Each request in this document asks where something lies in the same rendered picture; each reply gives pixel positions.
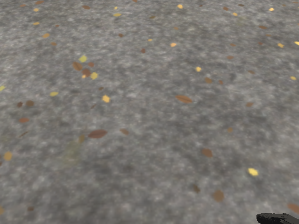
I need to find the right robot hand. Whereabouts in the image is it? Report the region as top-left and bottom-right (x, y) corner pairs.
(256, 213), (299, 224)

